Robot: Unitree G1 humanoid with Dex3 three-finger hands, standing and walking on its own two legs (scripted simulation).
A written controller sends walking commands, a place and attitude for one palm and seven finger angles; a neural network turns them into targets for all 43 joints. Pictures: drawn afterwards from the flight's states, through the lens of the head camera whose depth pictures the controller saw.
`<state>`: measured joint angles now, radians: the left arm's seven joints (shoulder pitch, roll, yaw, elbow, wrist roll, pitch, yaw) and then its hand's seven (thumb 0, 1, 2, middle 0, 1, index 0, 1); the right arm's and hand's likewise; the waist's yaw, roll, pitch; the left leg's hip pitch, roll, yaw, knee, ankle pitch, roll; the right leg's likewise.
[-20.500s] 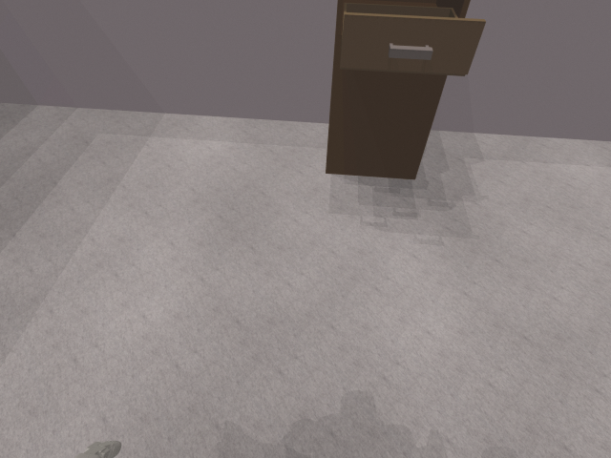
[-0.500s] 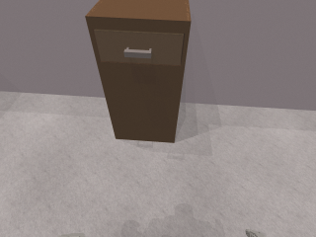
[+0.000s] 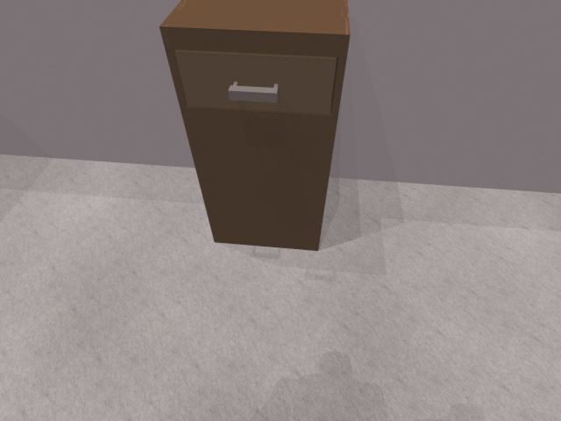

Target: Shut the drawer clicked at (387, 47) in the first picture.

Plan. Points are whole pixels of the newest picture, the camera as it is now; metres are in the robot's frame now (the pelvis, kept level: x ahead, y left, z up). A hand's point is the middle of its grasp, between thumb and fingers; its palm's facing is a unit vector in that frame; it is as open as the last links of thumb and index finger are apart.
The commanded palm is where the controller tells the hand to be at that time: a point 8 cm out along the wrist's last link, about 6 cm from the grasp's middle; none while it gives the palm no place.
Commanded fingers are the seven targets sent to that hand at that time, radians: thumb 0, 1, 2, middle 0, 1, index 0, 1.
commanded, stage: let the arm hang, fingers relaxed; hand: left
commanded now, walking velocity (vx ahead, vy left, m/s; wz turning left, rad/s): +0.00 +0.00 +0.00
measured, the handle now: (254, 89) +0.89 +0.13 +0.00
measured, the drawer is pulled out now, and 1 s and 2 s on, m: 0.00 0.00 0.00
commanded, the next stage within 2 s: look to check the result in 0.36 s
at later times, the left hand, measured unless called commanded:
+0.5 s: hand out of the picture +0.04 +0.19 -0.17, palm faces -0.01 -0.97 -0.24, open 7.4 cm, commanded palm none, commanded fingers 0.00 0.90 0.90 -0.20 -0.30 -0.20 -0.30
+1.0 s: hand out of the picture +0.06 +0.20 -0.17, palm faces -0.01 -0.97 -0.26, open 7.4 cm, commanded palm none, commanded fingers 0.00 0.90 0.90 -0.20 -0.30 -0.20 -0.30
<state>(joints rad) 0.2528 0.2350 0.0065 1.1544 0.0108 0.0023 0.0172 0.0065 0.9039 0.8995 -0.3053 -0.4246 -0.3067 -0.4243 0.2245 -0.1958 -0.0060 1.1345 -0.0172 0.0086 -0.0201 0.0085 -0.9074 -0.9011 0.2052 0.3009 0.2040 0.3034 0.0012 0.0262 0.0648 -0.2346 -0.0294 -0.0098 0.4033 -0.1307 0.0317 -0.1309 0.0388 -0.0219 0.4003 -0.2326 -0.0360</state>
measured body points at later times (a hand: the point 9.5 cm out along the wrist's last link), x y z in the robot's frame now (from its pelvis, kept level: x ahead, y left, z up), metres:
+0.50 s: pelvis +0.01 -0.01 +0.00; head +0.02 -0.01 +0.45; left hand +0.05 +0.24 -0.15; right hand +0.04 -0.26 -0.15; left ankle +0.06 +0.10 -0.74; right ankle -0.01 -0.10 -0.74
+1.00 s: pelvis +0.02 -0.01 +0.00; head +0.03 -0.01 +0.45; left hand +0.06 +0.25 -0.15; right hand +0.06 -0.27 -0.15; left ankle +0.06 +0.10 -0.74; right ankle -0.01 -0.10 -0.74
